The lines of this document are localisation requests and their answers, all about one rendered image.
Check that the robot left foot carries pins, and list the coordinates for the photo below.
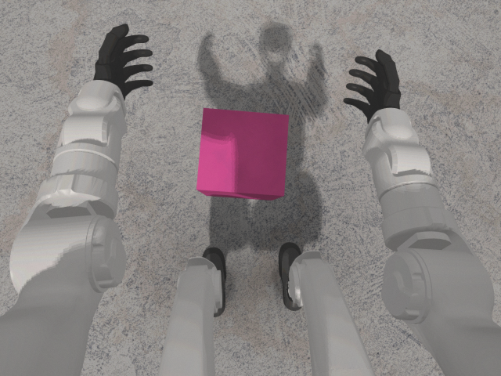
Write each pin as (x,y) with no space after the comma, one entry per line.
(216,256)

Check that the left robot hand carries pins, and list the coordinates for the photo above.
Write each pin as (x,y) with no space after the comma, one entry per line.
(112,59)

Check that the carton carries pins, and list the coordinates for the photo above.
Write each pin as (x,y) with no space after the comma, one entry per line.
(242,154)

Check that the robot right forearm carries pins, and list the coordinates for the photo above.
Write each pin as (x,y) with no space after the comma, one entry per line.
(413,211)

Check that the left robot upper arm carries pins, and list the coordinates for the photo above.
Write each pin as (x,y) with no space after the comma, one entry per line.
(61,269)

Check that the robot left forearm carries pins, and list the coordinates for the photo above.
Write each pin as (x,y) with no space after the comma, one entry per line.
(87,158)

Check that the robot left thigh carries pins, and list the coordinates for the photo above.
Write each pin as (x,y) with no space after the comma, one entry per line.
(189,343)

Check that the right robot upper arm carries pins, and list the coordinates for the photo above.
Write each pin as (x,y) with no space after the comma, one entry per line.
(446,299)

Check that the right robot hand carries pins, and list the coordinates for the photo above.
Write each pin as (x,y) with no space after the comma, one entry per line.
(385,93)

